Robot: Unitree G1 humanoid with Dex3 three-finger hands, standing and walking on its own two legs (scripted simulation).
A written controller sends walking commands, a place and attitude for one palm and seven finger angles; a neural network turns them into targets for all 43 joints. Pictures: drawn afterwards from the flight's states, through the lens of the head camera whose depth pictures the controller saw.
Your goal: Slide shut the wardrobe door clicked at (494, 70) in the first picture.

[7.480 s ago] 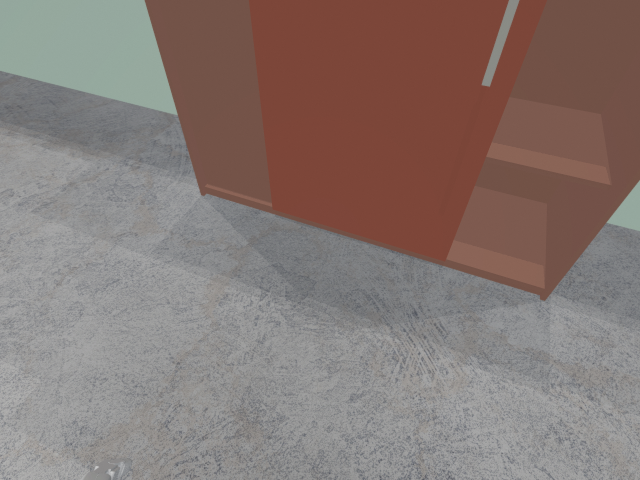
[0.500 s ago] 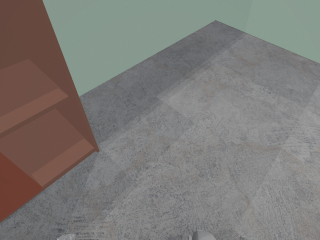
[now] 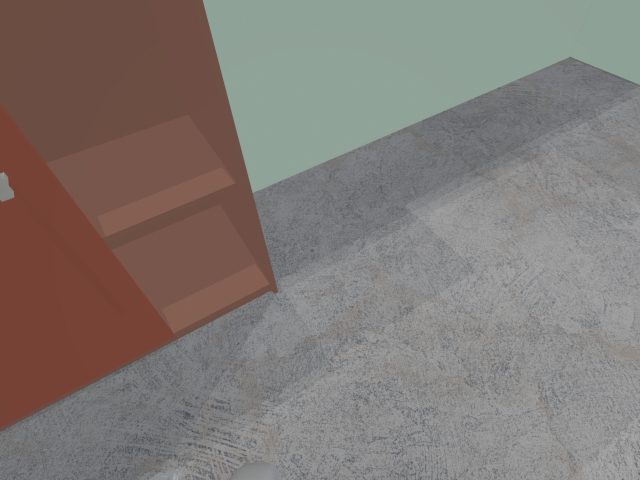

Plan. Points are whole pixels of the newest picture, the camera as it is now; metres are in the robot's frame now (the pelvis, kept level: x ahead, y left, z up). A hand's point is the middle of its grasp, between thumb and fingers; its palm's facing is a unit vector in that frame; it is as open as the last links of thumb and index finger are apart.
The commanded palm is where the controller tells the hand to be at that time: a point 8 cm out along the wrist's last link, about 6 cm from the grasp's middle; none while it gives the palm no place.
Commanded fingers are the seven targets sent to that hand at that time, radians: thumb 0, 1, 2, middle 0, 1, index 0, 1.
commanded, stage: turn to face it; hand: left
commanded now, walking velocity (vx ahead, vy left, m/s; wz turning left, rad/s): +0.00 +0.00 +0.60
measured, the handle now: out of the picture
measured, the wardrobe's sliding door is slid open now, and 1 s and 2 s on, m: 0.37 0.37 0.37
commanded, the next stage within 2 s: take the last steps up to it in 0.84 s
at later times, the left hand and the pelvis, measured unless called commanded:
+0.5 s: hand out of the picture +0.00 +0.27 -0.16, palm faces +0.32 -0.91 -0.25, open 7.4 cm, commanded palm none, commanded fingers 0.00 0.90 0.90 -0.20 -0.30 -0.20 -0.30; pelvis -0.02 +0.04 +0.00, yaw +17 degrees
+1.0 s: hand out of the picture -0.10 +0.18 -0.16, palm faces +0.53 -0.81 -0.25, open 7.4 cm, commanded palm none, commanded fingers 0.00 0.90 0.90 -0.20 -0.30 -0.20 -0.30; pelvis -0.04 -0.01 +0.00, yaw +31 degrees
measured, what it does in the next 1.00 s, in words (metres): steps on the spot, turning left: left foot, then right foot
